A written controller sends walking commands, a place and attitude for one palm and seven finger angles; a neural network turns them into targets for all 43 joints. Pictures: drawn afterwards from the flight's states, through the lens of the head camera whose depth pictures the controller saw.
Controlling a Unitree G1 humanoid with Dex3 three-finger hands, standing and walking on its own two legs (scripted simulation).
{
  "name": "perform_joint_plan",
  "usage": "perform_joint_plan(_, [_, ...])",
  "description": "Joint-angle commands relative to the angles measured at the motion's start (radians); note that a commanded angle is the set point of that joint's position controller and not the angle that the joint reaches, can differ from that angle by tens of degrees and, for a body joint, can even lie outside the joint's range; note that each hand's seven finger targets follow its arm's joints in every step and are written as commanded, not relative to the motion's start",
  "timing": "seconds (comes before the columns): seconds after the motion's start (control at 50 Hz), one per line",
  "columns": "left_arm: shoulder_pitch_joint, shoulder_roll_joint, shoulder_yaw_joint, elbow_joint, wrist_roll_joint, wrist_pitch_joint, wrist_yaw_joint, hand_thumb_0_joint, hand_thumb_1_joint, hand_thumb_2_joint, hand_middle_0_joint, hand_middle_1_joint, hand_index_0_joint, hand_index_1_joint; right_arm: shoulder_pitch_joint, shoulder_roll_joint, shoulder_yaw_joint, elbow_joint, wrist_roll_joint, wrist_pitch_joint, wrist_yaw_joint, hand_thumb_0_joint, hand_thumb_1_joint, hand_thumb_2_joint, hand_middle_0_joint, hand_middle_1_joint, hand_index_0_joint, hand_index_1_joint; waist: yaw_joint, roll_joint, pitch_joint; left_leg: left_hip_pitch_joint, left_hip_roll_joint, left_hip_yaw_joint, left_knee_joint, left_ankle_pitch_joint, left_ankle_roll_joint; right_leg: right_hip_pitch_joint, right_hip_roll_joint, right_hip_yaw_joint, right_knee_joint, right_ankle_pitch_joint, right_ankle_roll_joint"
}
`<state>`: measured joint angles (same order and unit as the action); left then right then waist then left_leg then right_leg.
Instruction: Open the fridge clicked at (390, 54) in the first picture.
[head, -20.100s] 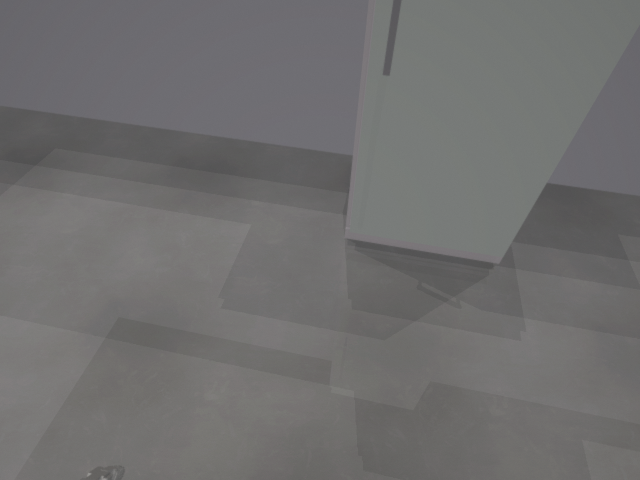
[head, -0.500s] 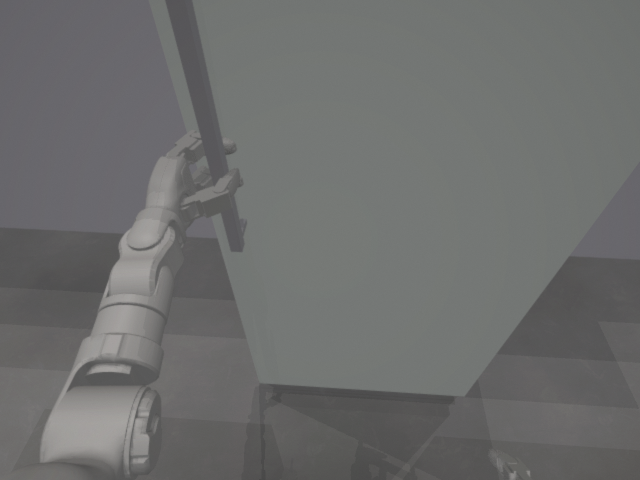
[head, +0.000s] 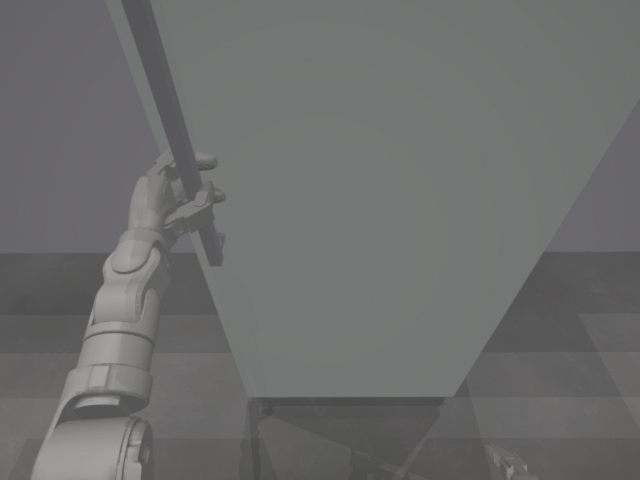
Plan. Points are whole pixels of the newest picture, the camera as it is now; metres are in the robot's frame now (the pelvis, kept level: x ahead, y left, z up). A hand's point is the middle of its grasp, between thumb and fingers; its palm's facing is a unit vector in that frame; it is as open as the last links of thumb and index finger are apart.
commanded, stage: grip the handle and tug to test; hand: left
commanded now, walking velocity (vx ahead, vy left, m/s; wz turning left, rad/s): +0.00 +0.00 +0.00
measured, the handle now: (181, 122) +0.46 +0.18 +0.24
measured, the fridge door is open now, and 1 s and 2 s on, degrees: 0 13 43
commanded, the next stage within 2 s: pull the door a little, standing still in 0.12 s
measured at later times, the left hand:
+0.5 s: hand (206, 213) +0.39 +0.15 +0.16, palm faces +0.04 -1.00 +0.00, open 5.8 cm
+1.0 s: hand (203, 289) +0.28 +0.13 +0.15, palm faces +0.05 -0.97 -0.22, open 6.1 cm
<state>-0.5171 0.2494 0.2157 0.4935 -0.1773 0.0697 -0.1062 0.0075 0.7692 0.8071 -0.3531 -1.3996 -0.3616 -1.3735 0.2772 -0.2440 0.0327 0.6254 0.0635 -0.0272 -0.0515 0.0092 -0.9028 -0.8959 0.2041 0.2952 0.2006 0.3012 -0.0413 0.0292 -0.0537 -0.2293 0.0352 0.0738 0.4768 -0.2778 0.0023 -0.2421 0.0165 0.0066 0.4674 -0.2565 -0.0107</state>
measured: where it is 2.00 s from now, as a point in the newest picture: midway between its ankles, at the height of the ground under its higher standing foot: outside the picture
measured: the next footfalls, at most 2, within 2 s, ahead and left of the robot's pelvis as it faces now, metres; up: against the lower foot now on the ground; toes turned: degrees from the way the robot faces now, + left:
right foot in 1.66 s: -0.07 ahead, -0.22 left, +0.00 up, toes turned +15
left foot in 1.88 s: -0.14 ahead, -0.03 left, +0.00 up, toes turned +25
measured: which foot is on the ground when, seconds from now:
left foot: down 0.00-1.00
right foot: down 0.00-1.00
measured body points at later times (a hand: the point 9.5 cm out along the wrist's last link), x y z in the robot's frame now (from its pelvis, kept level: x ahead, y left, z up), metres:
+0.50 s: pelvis +0.04 +0.00 +0.00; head +0.03 -0.02 +0.45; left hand +0.38 +0.20 +0.16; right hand +0.21 -0.23 -0.09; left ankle -0.02 +0.12 -0.74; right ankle -0.01 -0.11 -0.74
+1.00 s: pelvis +0.04 +0.00 +0.01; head +0.04 -0.03 +0.46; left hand +0.27 +0.18 +0.16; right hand +0.23 -0.23 -0.08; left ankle -0.02 +0.12 -0.73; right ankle -0.01 -0.11 -0.73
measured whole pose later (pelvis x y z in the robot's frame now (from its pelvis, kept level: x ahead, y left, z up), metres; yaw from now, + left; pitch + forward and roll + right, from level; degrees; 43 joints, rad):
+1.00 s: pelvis +0.04 +0.00 +0.01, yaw -1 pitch +2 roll +0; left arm 0.32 0.23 0.01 -0.43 -0.07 0.00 0.05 -0.02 0.64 0.78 -0.42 -1.38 -0.36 -1.38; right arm 0.15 -0.24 0.02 0.50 0.01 0.11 -0.06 0.01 -0.90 -0.90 0.20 0.29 0.20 0.30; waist 0.00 0.06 -0.04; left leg -0.18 0.02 0.06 0.47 -0.24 0.00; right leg -0.22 0.00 -0.02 0.52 -0.24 0.01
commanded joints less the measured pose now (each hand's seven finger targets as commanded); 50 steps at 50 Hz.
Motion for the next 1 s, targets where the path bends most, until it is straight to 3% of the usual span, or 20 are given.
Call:
perform_joint_plan(0.0, [-0.21,0.193,0.076,-0.426,-0.031,-0.076,-0.025,0.0,0.9,0.9,-0.45,-1.4,-0.45,-1.4,-0.122,-0.116,-0.048,-0.182,-0.004,-0.056,-0.002,0.0,-0.9,-0.9,0.2,0.3,0.2,0.3,0.1,0.0,-0.333,0.124,-0.022,-0.015,-0.021,0.464,0.031,0.214,-0.007,-0.034,-0.003,0.541,-0.017])
perform_joint_plan(0.08, [-0.058,0.187,0.09,-0.529,-0.036,-0.029,-0.02,0.0,0.9,0.9,-0.45,-1.4,-0.45,-1.4,-0.132,-0.116,-0.054,-0.196,-0.004,-0.048,0.005,0.0,-0.9,-0.9,0.2,0.3,0.2,0.3,0.111,-0.01,-0.341,0.143,-0.016,-0.006,-0.014,0.568,0.026,0.245,-0.008,-0.037,0.006,0.624,-0.014])
perform_joint_plan(0.2, [0.005,0.159,0.07,-0.641,-0.035,0.048,-0.007,0.0,0.9,0.9,-0.45,-1.4,-0.45,-1.4,-0.144,-0.11,-0.055,-0.202,-0.01,-0.037,0.008,0.0,-0.9,-0.9,0.2,0.3,0.2,0.3,0.1,-0.014,-0.323,0.17,-0.012,-0.009,-0.009,0.643,0.026,0.235,-0.007,-0.041,0.006,0.691,-0.007])
perform_joint_plan(0.24, [-0.16,0.091,-0.024,-0.65,-0.024,0.069,0.003,0.0,0.9,0.9,-0.45,-1.4,-0.45,-1.4,-0.141,-0.107,-0.053,-0.183,-0.009,-0.035,0.003,0.0,-0.9,-0.9,0.2,0.3,0.2,0.3,0.059,0.004,-0.306,0.199,-0.012,-0.014,-0.001,0.627,0.025,0.179,-0.004,-0.043,-0.004,0.655,-0.004])
perform_joint_plan(0.26, [-0.21,0.12,0.003,-0.612,-0.021,0.081,0.015,0.0,0.9,0.9,-0.45,-1.4,-0.45,-1.4,-0.133,-0.112,-0.055,-0.168,-0.01,-0.032,-0.004,0.0,-0.9,-0.9,0.2,0.3,0.2,0.3,0.05,-0.014,-0.296,0.199,-0.014,-0.018,0.003,0.596,0.025,0.159,0.0,-0.044,-0.012,0.632,-0.004])
perform_joint_plan(0.44, [0.015,0.089,-0.02,-0.717,-0.016,0.095,0.001,0.0,0.9,0.9,-0.45,-1.4,-0.45,-1.4,-0.162,-0.096,-0.044,-0.203,-0.023,-0.009,0.004,0.0,-0.9,-0.9,0.2,0.3,0.2,0.3,0.092,-0.019,-0.358,0.217,-0.016,-0.026,0.006,0.702,0.027,0.234,-0.016,-0.047,0.015,0.734,-0.006])
perform_joint_plan(0.48, [0.095,0.103,-0.006,-0.758,-0.021,0.09,-0.005,0.0,0.9,0.9,-0.45,-1.4,-0.45,-1.4,-0.171,-0.098,-0.044,-0.217,-0.023,-0.007,0.007,0.0,-0.9,-0.9,0.2,0.3,0.2,0.3,0.103,-0.043,-0.35,0.205,-0.011,-0.026,0.003,0.7,0.028,0.247,-0.017,-0.047,0.014,0.734,-0.007])
perform_joint_plan(0.56, [0.252,0.077,-0.018,-0.886,-0.033,0.101,-0.016,0.0,0.9,0.9,-0.45,-1.4,-0.45,-1.4,-0.196,-0.084,-0.034,-0.239,-0.021,-0.002,0.018,0.0,-0.9,-0.9,0.2,0.3,0.2,0.3,0.108,-0.019,-0.303,0.193,-0.006,-0.026,-0.01,0.666,0.024,0.233,-0.016,-0.05,0.006,0.696,-0.008])
perform_joint_plan(0.68, [0.623,0.072,-0.015,-1.151,-0.043,0.142,-0.013,0.0,0.9,0.9,-0.45,-1.4,-0.45,-1.4,-0.211,-0.076,-0.031,-0.28,-0.021,-0.002,0.034,0.0,-0.9,-0.9,0.2,0.3,0.2,0.3,0.124,-0.008,-0.283,0.181,0.002,-0.025,0.007,0.729,0.026,0.237,-0.022,-0.06,0.025,0.758,0.001])
perform_joint_plan(0.7, [0.65,0.059,-0.029,-1.198,-0.046,0.149,-0.012,0.0,0.9,0.9,-0.45,-1.4,-0.45,-1.4,-0.215,-0.072,-0.027,-0.285,-0.021,-0.005,0.035,0.0,-0.9,-0.9,0.2,0.3,0.2,0.3,0.121,0.0,-0.268,0.174,0.002,-0.028,0.002,0.703,0.025,0.223,-0.021,-0.064,0.022,0.727,0.001])
perform_joint_plan(0.72, [0.62,0.097,0.009,-1.194,-0.048,0.153,-0.005,0.0,0.9,0.9,-0.45,-1.4,-0.45,-1.4,-0.214,-0.078,-0.029,-0.271,-0.022,-0.007,0.029,0.0,-0.9,-0.9,0.2,0.3,0.2,0.3,0.112,-0.017,-0.241,0.167,-0.001,-0.027,0.0,0.645,0.024,0.202,-0.016,-0.062,0.013,0.694,0.002])
perform_joint_plan(0.74, [0.253,0.265,0.034,-1.257,0.073,0.004,0.096,0.0,0.9,0.9,-0.45,-1.4,-0.45,-1.4,-0.202,-0.1,-0.023,-0.28,-0.034,0.004,0.001,0.0,-0.9,-0.9,0.2,0.3,0.2,0.3,0.032,-0.017,-0.114,0.14,0.009,0.0,0.038,0.484,0.04,0.066,-0.061,0.06,-0.083,0.682,0.02])
perform_joint_plan(0.76, [0.474,0.127,-0.022,-1.069,0.071,-0.034,0.131,0.0,0.9,0.9,-0.45,-1.4,-0.45,-1.4,-0.18,-0.087,-0.034,-0.233,-0.05,0.014,-0.012,0.0,-0.9,-0.9,0.2,0.3,0.2,0.3,0.024,-0.07,-0.105,0.135,0.007,-0.03,0.058,0.43,0.037,0.048,-0.092,0.052,-0.088,0.658,0.009])
perform_joint_plan(0.78, [0.572,0.116,-0.046,-1.068,0.091,-0.066,0.145,0.0,0.9,0.9,-0.45,-1.4,-0.45,-1.4,-0.184,-0.098,-0.037,-0.236,-0.058,0.023,-0.02,0.0,-0.9,-0.9,0.2,0.3,0.2,0.3,0.038,-0.053,-0.112,0.141,0.013,-0.04,0.042,0.454,0.039,0.044,-0.094,0.039,-0.081,0.67,0.003])
perform_joint_plan(0.8, [0.631,0.076,-0.092,-1.07,0.099,-0.087,0.15,0.0,0.9,0.9,-0.45,-1.4,-0.45,-1.4,-0.179,-0.092,-0.032,-0.24,-0.062,0.039,-0.021,0.0,-0.9,-0.9,0.2,0.3,0.2,0.3,0.029,-0.02,-0.143,0.161,0.025,-0.045,0.034,0.541,0.041,0.064,-0.096,0.028,-0.054,0.71,0.003])
perform_joint_plan(0.82, [0.643,0.089,-0.091,-1.097,0.11,-0.108,0.157,0.0,0.9,0.9,-0.45,-1.4,-0.45,-1.4,-0.171,-0.095,-0.037,-0.248,-0.062,0.055,-0.021,0.0,-0.9,-0.9,0.2,0.3,0.2,0.3,0.023,-0.003,-0.183,0.193,0.033,-0.038,0.05,0.671,0.04,0.086,-0.09,0.017,-0.019,0.807,0.011])
perform_joint_plan(0.86, [0.652,0.101,-0.09,-1.14,0.121,-0.14,0.166,0.0,0.9,0.9,-0.45,-1.4,-0.45,-1.4,-0.178,-0.09,-0.045,-0.27,-0.062,0.079,-0.021,0.0,-0.9,-0.9,0.2,0.3,0.2,0.3,0.019,-0.025,-0.247,0.228,0.04,-0.04,0.079,0.786,0.035,0.112,-0.083,-0.005,0.036,0.884,0.024])
perform_joint_plan(0.9, [0.681,0.092,-0.104,-1.162,0.123,-0.16,0.17,0.0,0.9,0.9,-0.45,-1.4,-0.45,-1.4,-0.194,-0.081,-0.045,-0.282,-0.061,0.09,-0.026,0.0,-0.9,-0.9,0.2,0.3,0.2,0.3,0.022,-0.025,-0.258,0.249,0.059,-0.063,0.052,0.824,0.037,0.088,-0.068,-0.025,0.059,0.756,0.029])
perform_joint_plan(0.94, [0.699,0.08,-0.116,-1.182,0.124,-0.173,0.179,0.0,0.9,0.9,-0.45,-1.4,-0.45,-1.4,-0.204,-0.077,-0.044,-0.295,-0.066,0.09,-0.024,0.0,-0.9,-0.9,0.2,0.3,0.2,0.3,0.025,0.026,-0.234,0.276,0.092,-0.092,0.0,0.912,0.045,0.026,-0.034,-0.037,0.087,0.475,0.033])
perform_joint_plan(0.98, [0.701,0.088,-0.119,-1.197,0.133,-0.182,0.193,0.0,0.9,0.9,-0.45,-1.4,-0.45,-1.4,-0.211,-0.078,-0.044,-0.293,-0.075,0.082,-0.02,0.0,-0.9,-0.9,0.2,0.3,0.2,0.3,0.03,0.083,-0.198,0.275,0.118,-0.112,-0.032,0.953,0.05,-0.013,-0.016,-0.041,0.11,0.283,0.028])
